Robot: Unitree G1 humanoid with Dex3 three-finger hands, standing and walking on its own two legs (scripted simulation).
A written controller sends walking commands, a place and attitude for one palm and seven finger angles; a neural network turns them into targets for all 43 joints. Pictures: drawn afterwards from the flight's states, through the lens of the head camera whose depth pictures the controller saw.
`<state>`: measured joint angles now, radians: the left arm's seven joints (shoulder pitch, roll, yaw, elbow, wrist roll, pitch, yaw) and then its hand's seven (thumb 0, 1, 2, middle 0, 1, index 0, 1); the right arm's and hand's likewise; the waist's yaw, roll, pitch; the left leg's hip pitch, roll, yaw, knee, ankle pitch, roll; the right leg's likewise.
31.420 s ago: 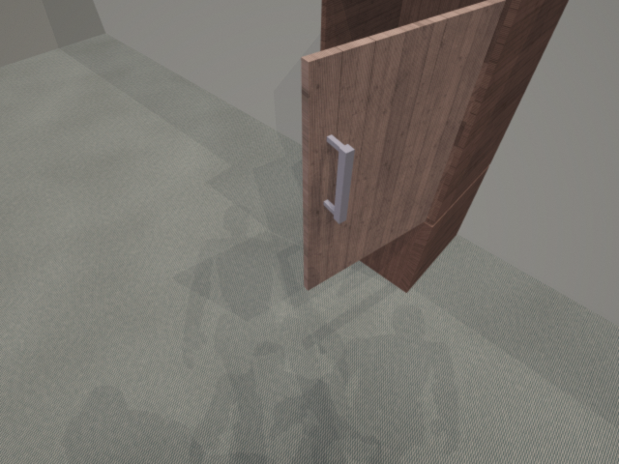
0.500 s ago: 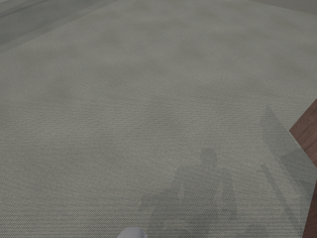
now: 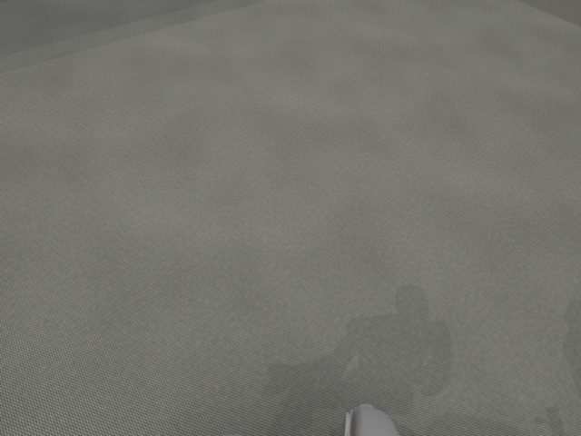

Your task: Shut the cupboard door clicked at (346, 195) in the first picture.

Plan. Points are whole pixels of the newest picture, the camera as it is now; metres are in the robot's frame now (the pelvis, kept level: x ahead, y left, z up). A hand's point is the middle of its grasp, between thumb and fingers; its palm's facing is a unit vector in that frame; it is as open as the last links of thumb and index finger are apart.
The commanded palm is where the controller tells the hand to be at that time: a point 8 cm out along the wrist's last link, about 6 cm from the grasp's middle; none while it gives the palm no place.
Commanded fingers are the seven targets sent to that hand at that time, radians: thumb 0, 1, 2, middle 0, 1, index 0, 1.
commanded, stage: walk to a spot facing it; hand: left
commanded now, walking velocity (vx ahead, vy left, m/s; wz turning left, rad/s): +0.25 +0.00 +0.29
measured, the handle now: out of the picture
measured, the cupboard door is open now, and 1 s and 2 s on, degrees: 47 47 47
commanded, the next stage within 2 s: turn to face it in 0.02 s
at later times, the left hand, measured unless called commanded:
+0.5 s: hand (214, 378) +0.22 +0.14 -0.15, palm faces -0.01 -0.97 -0.23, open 7.2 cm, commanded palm none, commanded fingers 0.00 0.90 0.90 -0.20 -0.30 -0.20 -0.30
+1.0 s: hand (234, 282) +0.39 +0.13 -0.15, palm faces -0.36 -0.89 -0.27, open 7.4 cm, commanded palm none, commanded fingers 0.00 0.90 0.90 -0.20 -0.30 -0.20 -0.30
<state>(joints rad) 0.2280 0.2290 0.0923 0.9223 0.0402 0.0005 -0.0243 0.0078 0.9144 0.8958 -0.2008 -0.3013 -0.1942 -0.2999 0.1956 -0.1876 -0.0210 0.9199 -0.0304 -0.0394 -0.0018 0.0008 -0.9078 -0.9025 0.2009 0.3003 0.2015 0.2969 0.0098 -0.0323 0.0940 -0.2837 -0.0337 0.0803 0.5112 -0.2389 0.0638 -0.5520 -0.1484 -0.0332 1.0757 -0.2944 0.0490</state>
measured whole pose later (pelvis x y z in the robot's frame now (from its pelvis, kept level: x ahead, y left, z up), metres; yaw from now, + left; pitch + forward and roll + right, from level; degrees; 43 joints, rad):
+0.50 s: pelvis +0.16 -0.05 +0.01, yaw -4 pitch +1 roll +1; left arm 0.25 0.17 0.07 0.98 0.03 -0.01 0.01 -0.01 0.95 0.90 -0.21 -0.30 -0.20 -0.30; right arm 0.19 -0.18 -0.04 0.97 -0.02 0.02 -0.02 0.00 -0.91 -0.90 0.20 0.30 0.20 0.30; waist 0.01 0.00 0.06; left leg -0.45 0.04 0.03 0.89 -0.39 -0.06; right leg -0.27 0.03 0.02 0.40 -0.16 -0.04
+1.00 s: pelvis +0.20 -0.03 -0.01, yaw -23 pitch +0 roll -1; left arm 0.17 0.27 0.09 0.86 0.03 0.05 -0.04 0.00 0.91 0.90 -0.20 -0.30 -0.19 -0.30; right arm 0.22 -0.24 -0.04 0.90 -0.03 0.02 -0.02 0.00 -0.90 -0.90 0.20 0.30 0.20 0.30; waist 0.00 0.03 0.08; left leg -0.25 0.17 0.21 0.63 -0.35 -0.03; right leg -0.29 -0.03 -0.08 0.61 -0.27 0.01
